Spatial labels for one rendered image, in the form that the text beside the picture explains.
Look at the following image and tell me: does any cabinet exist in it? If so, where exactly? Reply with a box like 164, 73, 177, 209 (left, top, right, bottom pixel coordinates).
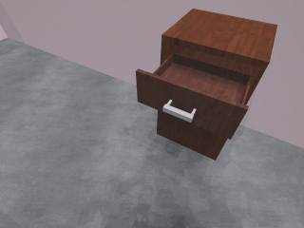
157, 9, 277, 161

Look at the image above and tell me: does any handle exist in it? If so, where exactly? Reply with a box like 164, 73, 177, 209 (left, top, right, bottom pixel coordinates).
162, 100, 196, 123

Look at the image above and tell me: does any drawer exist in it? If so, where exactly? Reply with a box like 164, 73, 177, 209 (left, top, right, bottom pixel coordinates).
136, 52, 254, 140

